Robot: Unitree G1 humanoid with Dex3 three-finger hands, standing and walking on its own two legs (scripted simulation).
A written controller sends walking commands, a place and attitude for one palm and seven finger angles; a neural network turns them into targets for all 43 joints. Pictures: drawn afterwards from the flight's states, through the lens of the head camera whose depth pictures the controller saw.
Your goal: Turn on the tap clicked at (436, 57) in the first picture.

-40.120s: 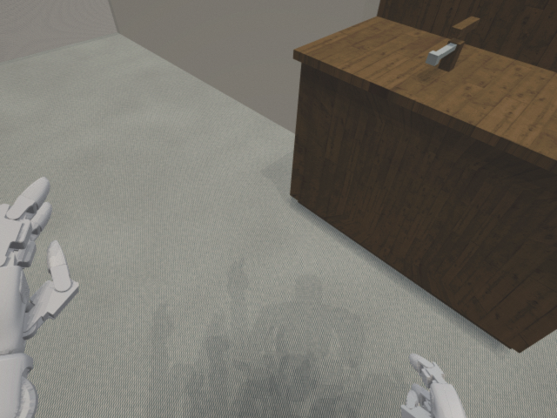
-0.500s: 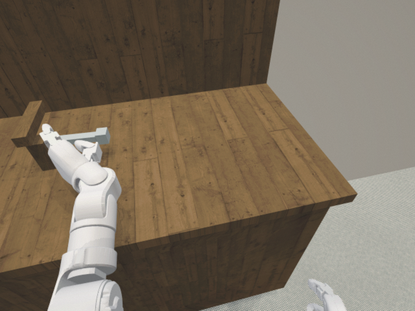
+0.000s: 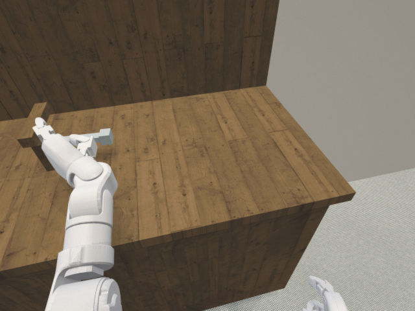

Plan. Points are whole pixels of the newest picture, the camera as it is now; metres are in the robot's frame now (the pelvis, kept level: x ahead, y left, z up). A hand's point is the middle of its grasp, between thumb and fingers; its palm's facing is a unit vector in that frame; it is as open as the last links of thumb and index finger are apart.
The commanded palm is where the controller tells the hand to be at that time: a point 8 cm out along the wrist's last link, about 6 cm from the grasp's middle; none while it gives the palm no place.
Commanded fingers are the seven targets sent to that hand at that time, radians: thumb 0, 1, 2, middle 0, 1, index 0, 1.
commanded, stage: lift the hand up off the lever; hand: left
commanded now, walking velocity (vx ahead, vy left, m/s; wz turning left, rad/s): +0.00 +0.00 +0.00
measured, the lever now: (106, 136) +0.47 +0.29 +0.10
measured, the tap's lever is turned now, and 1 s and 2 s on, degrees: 86 86 86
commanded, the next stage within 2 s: draw the hand back beside the body in 0.32 s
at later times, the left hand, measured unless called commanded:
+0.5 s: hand (104, 134) +0.39 +0.24 +0.17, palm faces +0.73 -0.69 -0.05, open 7.8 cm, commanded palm +0.32 +0.26 +0.17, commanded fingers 0.00 0.90 0.90 -0.16 -0.17 -0.16 -0.17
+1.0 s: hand (81, 174) +0.28 +0.23 +0.18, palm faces +0.39 -0.89 -0.23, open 7.7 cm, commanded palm +0.24 +0.27 +0.17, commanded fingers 0.00 0.90 0.90 -0.18 -0.24 -0.18 -0.24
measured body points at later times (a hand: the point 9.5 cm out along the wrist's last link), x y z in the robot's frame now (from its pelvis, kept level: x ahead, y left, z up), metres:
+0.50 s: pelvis +0.02 +0.00 +0.00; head +0.00 -0.02 +0.45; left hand +0.34 +0.27 +0.18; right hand +0.20 -0.22 -0.10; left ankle +0.02 +0.15 -0.73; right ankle -0.03 -0.10 -0.73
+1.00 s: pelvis +0.00 +0.00 +0.01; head -0.02 -0.02 +0.46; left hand +0.25 +0.28 +0.19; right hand +0.19 -0.22 -0.08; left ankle +0.02 +0.15 -0.74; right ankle -0.03 -0.10 -0.74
